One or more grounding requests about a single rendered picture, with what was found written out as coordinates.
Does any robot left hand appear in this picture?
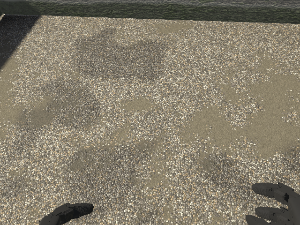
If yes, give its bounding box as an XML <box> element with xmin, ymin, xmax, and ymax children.
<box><xmin>38</xmin><ymin>202</ymin><xmax>94</xmax><ymax>225</ymax></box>

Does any robot right hand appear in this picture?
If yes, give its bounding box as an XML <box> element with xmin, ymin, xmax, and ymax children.
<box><xmin>246</xmin><ymin>182</ymin><xmax>300</xmax><ymax>225</ymax></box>

